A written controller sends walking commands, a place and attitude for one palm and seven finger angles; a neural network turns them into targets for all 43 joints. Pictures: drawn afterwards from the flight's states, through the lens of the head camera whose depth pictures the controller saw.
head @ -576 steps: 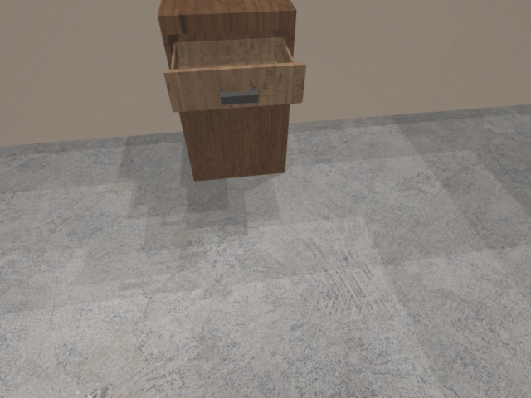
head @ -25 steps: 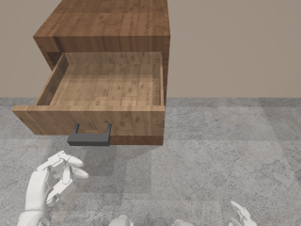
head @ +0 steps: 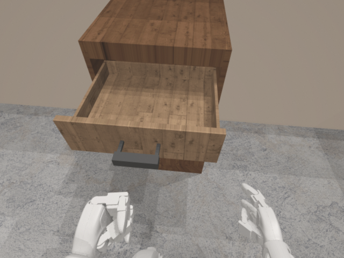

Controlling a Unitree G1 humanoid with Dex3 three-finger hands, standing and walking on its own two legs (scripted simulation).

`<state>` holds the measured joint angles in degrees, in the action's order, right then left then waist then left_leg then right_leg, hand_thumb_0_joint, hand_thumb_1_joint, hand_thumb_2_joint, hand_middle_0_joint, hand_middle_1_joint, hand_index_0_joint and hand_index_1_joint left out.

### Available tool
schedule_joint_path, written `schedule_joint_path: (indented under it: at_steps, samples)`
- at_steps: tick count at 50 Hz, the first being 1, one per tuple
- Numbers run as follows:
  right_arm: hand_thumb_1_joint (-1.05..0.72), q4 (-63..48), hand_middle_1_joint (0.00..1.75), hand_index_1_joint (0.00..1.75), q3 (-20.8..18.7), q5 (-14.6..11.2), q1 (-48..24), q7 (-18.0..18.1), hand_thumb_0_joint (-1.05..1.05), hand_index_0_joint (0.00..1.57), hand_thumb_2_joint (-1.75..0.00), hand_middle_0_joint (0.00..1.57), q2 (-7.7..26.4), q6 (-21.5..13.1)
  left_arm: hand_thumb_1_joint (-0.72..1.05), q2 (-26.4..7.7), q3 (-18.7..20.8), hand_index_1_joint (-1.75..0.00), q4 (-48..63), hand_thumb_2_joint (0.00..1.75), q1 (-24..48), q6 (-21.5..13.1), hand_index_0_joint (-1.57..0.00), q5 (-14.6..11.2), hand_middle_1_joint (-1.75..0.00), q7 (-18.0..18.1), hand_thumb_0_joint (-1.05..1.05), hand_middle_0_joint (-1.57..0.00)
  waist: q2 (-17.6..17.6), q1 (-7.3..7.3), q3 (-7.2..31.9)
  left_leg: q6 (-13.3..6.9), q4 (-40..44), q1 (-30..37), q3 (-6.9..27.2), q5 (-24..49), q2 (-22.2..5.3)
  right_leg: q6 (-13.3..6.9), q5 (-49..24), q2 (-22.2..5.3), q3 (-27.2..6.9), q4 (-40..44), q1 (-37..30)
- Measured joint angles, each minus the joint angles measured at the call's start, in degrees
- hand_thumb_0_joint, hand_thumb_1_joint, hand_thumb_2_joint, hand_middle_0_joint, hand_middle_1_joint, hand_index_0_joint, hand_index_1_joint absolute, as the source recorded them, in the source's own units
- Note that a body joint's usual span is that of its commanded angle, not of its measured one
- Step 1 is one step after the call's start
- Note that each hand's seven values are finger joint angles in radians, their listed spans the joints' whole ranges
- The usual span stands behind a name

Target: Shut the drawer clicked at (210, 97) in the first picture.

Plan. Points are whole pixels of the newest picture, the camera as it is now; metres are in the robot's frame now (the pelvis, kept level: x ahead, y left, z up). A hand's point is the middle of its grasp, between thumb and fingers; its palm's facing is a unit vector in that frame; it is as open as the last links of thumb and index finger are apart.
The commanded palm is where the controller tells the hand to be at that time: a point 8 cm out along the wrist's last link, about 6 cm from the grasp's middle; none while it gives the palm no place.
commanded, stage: raise the hand and make a fist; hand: left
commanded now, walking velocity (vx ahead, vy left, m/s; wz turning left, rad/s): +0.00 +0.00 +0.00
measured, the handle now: (138, 152) +0.39 +0.13 -0.01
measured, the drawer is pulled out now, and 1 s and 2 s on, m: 0.30 0.30 0.30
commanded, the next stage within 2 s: bring the fist close to the handle in 0.52 s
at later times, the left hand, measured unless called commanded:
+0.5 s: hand (128, 222) +0.17 +0.10 +0.10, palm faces +0.02 -1.00 -0.02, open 3.3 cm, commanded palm +0.14 +0.14 +0.09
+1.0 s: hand (147, 213) +0.21 +0.07 +0.05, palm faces -0.08 -1.00 -0.03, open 3.3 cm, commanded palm +0.19 +0.14 +0.05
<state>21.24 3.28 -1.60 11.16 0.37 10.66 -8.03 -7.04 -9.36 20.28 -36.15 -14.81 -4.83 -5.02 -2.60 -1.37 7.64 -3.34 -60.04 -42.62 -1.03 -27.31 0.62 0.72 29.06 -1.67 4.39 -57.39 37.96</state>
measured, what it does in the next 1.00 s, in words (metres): stands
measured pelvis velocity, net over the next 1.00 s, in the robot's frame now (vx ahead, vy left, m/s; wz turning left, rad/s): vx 0.01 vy -0.05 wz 0.01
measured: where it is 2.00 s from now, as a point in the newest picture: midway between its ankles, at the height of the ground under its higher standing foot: outside the picture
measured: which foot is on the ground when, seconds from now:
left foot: down 0.00-1.00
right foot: down 0.00-1.00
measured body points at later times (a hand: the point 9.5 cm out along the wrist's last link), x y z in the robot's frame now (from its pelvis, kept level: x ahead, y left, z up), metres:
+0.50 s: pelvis +0.00 -0.02 +0.00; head +0.03 -0.02 +0.45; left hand +0.17 +0.15 +0.10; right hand +0.17 -0.25 -0.06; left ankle +0.03 +0.08 -0.67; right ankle +0.00 -0.13 -0.67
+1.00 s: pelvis +0.01 -0.05 -0.01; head +0.06 -0.06 +0.44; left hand +0.21 +0.13 +0.06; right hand +0.20 -0.28 -0.08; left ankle +0.03 +0.08 -0.67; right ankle +0.00 -0.13 -0.67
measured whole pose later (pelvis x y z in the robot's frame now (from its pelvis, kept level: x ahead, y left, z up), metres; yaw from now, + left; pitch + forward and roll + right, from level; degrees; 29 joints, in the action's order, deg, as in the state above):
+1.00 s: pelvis +0.01 -0.05 -0.01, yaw +0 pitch +13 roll -1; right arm 25.9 0.6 -1.4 14.3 1.3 14.2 -7.9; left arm -8.3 -3.1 10.5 -31.2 -21.2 -8.1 -7.6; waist -2.6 0.9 8.6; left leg 0.4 -62.2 -46.8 0.9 -28.8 -1.2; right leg -2.8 32.0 0.2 6.0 -61.3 42.8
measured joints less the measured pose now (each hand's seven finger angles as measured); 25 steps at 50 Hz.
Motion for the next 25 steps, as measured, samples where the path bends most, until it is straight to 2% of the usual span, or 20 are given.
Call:
schedule_joint_path:
  at_steps: [4, 8, 12, 17, 20, 25]
  samples:
    - [-0.90, -1.21, 0.30, 0.30, 0.75, 0.06, 1.64, 0.11, 0.01, 0.20, -0.90, 0.21, -0.38, 1.57, 0.90, -1.82, 0.52, -1.58, 1.53, 0.90, -1.37, 1.90, -1.38, 0.12, -1.58, 2.07, 0.02, -1.38, 0.16, -0.09, -0.49, -0.06, 0.17, 0.47, -0.26, 0.08, -0.14, 0.05, -0.24, 0.13, -0.27, 0.23, -0.37]
    - [-0.90, -0.65, 0.30, 0.30, 0.61, 0.16, 3.85, -0.07, 0.01, 0.20, -0.90, 0.21, 0.49, 1.58, 0.90, -1.97, 2.24, -1.59, 4.42, 0.90, -2.34, 0.47, -1.39, -0.91, -1.59, 4.37, 0.02, -1.39, -0.41, -0.02, -0.45, -0.02, -0.06, 0.64, -0.09, -0.05, -0.33, 0.07, -0.31, 0.34, -0.12, 0.38, -0.73]
    - [-0.90, 0.73, 0.30, 0.30, 0.26, 0.04, 5.30, -0.19, 0.01, 0.20, -0.90, 0.21, 1.96, 1.36, 0.91, -0.43, 1.57, -1.59, 5.24, 0.90, -1.73, -0.92, -1.40, -0.90, -1.60, 4.07, 0.02, -1.40, -0.88, 0.88, -0.38, 0.00, -0.36, 0.44, 0.10, -0.13, -0.32, 0.03, -0.17, 0.34, 0.06, 0.10, -0.60]
    - [-0.90, 1.10, 0.30, 0.30, -0.83, -0.27, 6.54, 0.28, 0.02, 0.20, -0.90, 0.21, 2.73, 2.17, 0.91, -0.78, -0.16, -1.60, 2.93, 0.90, -1.80, 1.86, -1.40, 0.70, -1.60, 2.99, 0.01, -1.40, -0.31, 2.09, -0.35, 0.40, 0.10, 0.57, -0.30, -0.01, -0.49, -0.41, 0.02, 0.46, -0.37, -0.28, -0.14]
    - [-0.90, 0.93, 0.30, 0.29, -1.62, -0.23, 7.15, 0.57, 0.02, 0.20, -0.90, 0.21, 2.65, 2.22, 0.90, -2.08, 0.59, -1.60, 2.65, 0.90, -3.45, 2.62, -1.40, 0.16, -1.60, 3.91, 0.02, -1.40, 0.05, 2.35, -0.08, 0.82, 0.50, 0.97, -0.48, -0.05, -0.86, -0.85, 0.14, 0.83, -0.59, -0.24, -0.19]
    - [-0.90, 1.16, 0.30, 0.29, -2.29, -0.05, 7.27, 0.44, 0.02, 0.20, -0.90, 0.20, 2.90, 0.62, 0.90, -2.04, 2.55, -1.60, 4.78, 0.90, -5.68, -1.22, -1.40, -1.71, -1.60, 6.21, 0.02, -1.40, -0.17, 2.28, 0.34, 1.61, 0.25, 1.06, 0.27, -0.41, -1.36, -1.60, 0.62, 1.38, 0.11, -0.36, -0.48]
